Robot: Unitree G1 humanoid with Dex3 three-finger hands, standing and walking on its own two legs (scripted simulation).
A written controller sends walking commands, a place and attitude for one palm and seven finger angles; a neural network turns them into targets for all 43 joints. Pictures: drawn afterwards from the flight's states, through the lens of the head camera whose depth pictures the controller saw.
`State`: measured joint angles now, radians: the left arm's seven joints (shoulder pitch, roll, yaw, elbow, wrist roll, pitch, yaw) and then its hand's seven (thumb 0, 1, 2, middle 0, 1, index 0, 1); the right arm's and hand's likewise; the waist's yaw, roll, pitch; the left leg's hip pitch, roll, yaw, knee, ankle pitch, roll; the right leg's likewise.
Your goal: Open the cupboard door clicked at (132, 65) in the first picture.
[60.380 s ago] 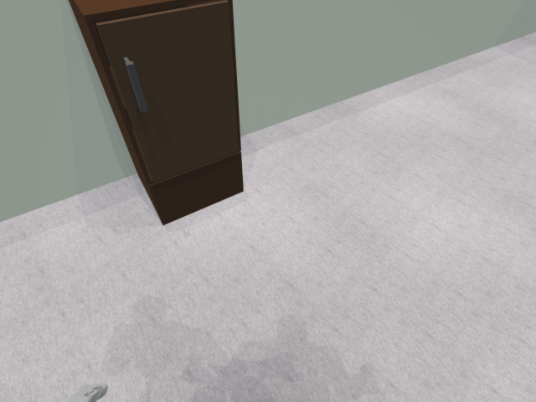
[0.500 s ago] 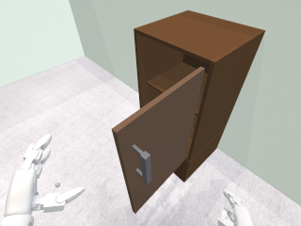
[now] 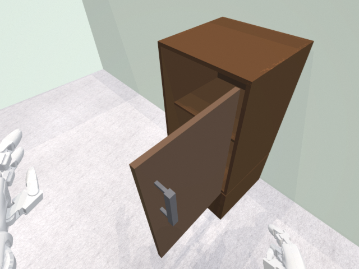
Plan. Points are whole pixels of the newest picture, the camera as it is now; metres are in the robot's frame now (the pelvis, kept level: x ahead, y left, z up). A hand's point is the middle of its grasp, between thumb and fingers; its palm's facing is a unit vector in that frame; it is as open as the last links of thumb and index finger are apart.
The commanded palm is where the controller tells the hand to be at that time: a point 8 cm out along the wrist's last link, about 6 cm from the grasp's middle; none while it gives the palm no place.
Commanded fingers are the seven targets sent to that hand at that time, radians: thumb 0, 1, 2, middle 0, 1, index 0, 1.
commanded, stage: draw the hand back to the body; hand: left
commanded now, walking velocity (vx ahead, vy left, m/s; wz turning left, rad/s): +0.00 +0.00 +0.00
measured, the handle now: (166, 203) +0.29 +0.08 -0.05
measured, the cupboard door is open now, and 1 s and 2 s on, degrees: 93 93 93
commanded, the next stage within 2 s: step back with the hand held close in 0.22 s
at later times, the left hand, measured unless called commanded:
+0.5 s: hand (48, 193) +0.19 +0.25 +0.16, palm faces +0.43 -0.78 -0.45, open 7.4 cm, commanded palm +0.13 +0.28 +0.18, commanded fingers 0.00 0.90 0.90 -0.20 -0.30 -0.20 -0.30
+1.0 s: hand out of the picture +0.10 +0.28 +0.16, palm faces +0.41 -0.78 -0.48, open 7.4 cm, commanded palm +0.04 +0.32 +0.18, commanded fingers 0.00 0.90 0.90 -0.20 -0.30 -0.20 -0.30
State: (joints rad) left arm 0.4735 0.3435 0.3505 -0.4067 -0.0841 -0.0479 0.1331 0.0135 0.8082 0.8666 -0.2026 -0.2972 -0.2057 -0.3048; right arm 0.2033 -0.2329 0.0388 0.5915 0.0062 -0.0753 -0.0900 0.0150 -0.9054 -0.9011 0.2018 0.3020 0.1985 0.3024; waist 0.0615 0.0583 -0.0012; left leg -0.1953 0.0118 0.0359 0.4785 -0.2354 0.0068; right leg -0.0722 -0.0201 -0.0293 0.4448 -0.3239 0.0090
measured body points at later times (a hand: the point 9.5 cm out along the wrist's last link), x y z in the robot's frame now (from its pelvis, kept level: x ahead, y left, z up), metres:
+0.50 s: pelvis -0.01 -0.02 +0.00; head -0.01 -0.04 +0.45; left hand +0.16 +0.28 +0.19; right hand +0.18 -0.25 -0.08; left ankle +0.02 +0.11 -0.74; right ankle -0.05 -0.12 -0.74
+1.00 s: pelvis -0.09 +0.02 +0.00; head -0.08 +0.02 +0.44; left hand +0.08 +0.32 +0.18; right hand +0.08 -0.23 -0.08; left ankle +0.02 +0.11 -0.74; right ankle -0.05 -0.12 -0.74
